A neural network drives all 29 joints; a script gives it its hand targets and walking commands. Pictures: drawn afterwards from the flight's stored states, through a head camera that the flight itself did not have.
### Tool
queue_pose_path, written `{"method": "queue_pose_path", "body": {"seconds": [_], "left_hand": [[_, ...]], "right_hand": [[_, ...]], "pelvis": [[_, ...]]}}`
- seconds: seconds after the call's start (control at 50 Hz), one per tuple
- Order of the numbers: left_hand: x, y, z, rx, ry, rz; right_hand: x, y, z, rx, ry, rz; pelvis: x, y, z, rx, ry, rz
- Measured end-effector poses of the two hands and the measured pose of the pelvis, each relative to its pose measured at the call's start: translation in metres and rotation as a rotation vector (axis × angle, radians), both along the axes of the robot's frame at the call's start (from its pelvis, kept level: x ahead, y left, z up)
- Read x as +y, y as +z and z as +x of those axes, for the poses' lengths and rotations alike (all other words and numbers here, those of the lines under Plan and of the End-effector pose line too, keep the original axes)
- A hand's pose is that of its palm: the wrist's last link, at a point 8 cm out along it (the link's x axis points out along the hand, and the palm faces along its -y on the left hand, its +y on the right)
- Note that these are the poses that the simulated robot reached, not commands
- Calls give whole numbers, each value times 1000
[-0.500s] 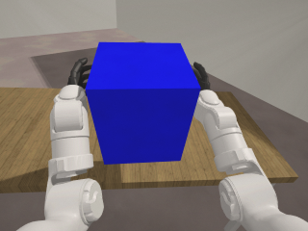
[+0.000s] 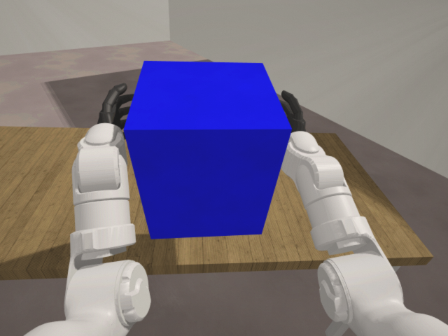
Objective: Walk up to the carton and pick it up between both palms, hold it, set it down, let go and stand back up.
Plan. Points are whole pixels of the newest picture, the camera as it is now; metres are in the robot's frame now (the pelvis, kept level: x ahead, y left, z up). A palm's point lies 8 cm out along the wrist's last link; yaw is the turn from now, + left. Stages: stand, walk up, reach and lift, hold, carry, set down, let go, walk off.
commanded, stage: hold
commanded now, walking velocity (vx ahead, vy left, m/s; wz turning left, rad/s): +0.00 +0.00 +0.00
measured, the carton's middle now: (206, 152) +0.38 +0.01 +0.20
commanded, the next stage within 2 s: none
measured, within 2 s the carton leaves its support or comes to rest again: neither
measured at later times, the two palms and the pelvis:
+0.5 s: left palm (111, 130) +0.36 +0.16 +0.25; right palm (292, 135) +0.36 -0.14 +0.24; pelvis +0.00 +0.00 +0.00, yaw +0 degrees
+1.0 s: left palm (112, 130) +0.36 +0.16 +0.25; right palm (293, 135) +0.36 -0.14 +0.24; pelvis +0.00 +0.00 +0.00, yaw +0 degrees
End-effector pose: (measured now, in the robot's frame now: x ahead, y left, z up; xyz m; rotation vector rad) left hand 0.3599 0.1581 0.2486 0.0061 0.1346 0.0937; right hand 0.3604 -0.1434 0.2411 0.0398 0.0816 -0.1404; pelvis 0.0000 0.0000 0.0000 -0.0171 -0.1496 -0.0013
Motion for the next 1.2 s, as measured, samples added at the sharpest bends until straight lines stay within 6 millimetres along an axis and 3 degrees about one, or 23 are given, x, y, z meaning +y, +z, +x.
{"method": "queue_pose_path", "body": {"seconds": [1.2], "left_hand": [[-1,1,0,-4,-2,-1]], "right_hand": [[-1,1,-1,1,-3,1]], "pelvis": [[0,0,-1,0,-1,0]]}}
